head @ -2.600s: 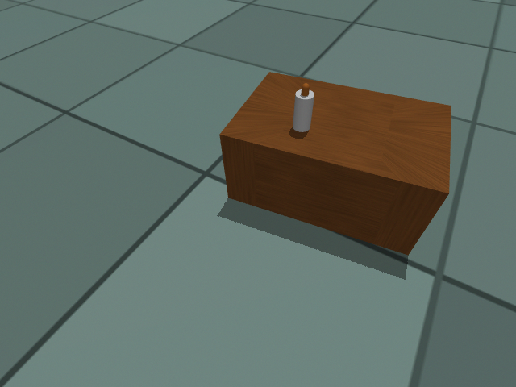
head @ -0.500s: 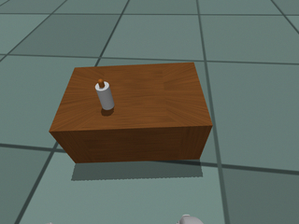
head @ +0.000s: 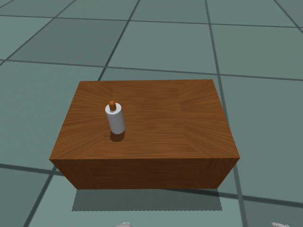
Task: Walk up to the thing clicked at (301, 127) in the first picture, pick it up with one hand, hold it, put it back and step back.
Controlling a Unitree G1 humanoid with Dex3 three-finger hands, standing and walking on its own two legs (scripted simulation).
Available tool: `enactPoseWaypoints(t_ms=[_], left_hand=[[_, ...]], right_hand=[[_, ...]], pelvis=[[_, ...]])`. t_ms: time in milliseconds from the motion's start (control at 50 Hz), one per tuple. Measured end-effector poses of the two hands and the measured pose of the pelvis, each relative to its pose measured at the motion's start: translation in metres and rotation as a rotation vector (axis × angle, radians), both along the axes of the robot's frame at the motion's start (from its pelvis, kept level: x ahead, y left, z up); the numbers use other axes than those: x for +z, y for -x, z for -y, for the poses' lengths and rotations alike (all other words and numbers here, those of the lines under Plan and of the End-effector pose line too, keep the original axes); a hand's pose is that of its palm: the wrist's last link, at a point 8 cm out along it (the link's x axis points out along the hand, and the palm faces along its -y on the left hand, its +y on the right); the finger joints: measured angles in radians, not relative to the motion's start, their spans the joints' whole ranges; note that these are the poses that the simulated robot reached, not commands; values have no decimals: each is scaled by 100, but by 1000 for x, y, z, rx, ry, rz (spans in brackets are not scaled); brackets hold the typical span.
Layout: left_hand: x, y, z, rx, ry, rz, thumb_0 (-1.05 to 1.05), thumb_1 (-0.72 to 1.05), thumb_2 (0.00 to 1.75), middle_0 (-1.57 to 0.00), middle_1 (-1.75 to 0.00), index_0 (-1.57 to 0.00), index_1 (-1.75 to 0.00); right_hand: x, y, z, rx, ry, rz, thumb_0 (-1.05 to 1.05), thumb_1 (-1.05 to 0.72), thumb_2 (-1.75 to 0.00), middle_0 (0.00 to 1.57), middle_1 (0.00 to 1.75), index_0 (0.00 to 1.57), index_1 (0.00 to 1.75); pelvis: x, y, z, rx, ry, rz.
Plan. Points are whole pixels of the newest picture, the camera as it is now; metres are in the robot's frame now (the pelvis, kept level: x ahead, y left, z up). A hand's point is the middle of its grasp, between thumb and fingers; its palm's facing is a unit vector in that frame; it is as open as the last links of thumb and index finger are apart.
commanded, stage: walk up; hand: left
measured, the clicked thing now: (115, 116) +0.65 +0.22 -0.22
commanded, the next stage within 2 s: stand in 1.44 s
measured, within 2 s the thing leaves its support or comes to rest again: neither
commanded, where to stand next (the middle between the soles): +0.15 +0.02 m, yaw +0 degrees
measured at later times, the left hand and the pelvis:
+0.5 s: hand (72, 212) +0.20 +0.26 -0.13, palm faces -0.08 -0.93 -0.37, open 7.4 cm; pelvis +0.08 +0.02 +0.01, yaw -2 degrees
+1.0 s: hand (72, 218) +0.18 +0.26 -0.12, palm faces -0.03 -0.94 -0.33, open 7.4 cm; pelvis +0.09 +0.01 +0.04, yaw -1 degrees
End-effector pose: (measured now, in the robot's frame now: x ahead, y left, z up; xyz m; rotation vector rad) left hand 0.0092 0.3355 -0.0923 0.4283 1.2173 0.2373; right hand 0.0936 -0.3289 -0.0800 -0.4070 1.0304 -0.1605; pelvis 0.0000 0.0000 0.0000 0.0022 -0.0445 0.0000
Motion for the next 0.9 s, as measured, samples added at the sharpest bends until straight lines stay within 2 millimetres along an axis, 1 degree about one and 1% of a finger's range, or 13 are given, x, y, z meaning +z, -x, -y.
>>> enactPoseWaypoints(t_ms=[40, 100, 160, 220, 300, 340, 400, 460, 540, 620, 700, 780, 900], left_hand=[[-3, -18, -8, -7, 1, -12, 1, 90, 90, -21, -30, -20, -30], [1, -50, -15, -30, 21, 9, 1, 90, 90, -21, -30, -20, -30], [6, -78, -17, -48, 37, 26, 1, 90, 90, -21, -30, -20, -30], [9, -102, -15, -55, 40, 28, 1, 90, 90, -21, -30, -20, -30], [5, -129, -7, -47, 35, 40, 1, 90, 90, -21, -30, -20, -30], [2, -140, -1, -45, 30, 52, 1, 90, 90, -21, -30, -20, -30], [0, -156, 11, -58, 47, 66, 1, 90, 90, -21, -30, -20, -30], [1, -173, 22, -73, 69, 82, 1, 90, 90, -21, -30, -20, -30], [4, -192, 34, -82, 104, 113, 1, 90, 90, -21, -30, -20, -30], [7, -204, 40, -75, 127, 134, 1, 90, 90, -21, -30, -20, -30], [11, -205, 42, -60, 134, 129, 1, 90, 90, -21, -30, -20, -30], [12, -198, 42, -44, 132, 102, 1, 90, 90, -21, -30, -20, -30], [13, -180, 38, -9, 123, 50, 1, 90, 90, -21, -30, -20, -30]], right_hand=[[4, -3, -10, -27, -5, 7, 0, -90, -89, 20, 30, 21, 30], [10, -1, -25, -59, -12, -24, 0, -90, -89, 20, 30, 21, 30], [12, 1, -34, -72, -15, -70, 0, -90, -89, 20, 30, 21, 30], [7, 0, -38, -83, -18, -110, 0, -90, -89, 20, 30, 21, 30], [-10, -8, -38, -97, -32, -148, 0, -90, -89, 20, 31, 21, 30], [-21, -17, -36, -104, -44, -154, 0, -90, -89, 20, 31, 21, 30], [-30, -32, -40, -116, -61, -144, 0, -90, -89, 20, 30, 21, 30], [-31, -45, -45, -117, -77, -126, 0, -90, -89, 20, 30, 21, 30], [-26, -56, -49, -103, -89, -116, 0, -90, -89, 20, 30, 21, 30], [-17, -63, -47, -98, -78, -114, 0, -90, -89, 20, 30, 21, 30], [-9, -67, -41, -101, -63, -117, 0, -90, -89, 20, 30, 21, 30], [-3, -70, -34, -108, -51, -121, 0, -90, -89, 20, 30, 21, 30], [0, -69, -29, -114, -46, -136, 0, -90, -89, 20, 30, 21, 30]], pelvis=[[3, -10, -8, -7, 9, 3], [12, -25, -15, -16, 9, 6], [18, -40, -20, -18, 5, 2], [20, -53, -23, -19, 4, -3], [13, -68, -20, -17, 0, -6], [7, -73, -16, -23, 2, -5], [6, -77, -14, -26, 6, -2], [8, -80, -15, -27, -13, -3], [15, -84, -15, -29, -9, -5], [22, -86, -13, -29, -11, -1], [27, -88, -11, -28, -10, 3], [32, -88, -9, -28, -7, 5], [36, -88, -7, -25, -5, 5]])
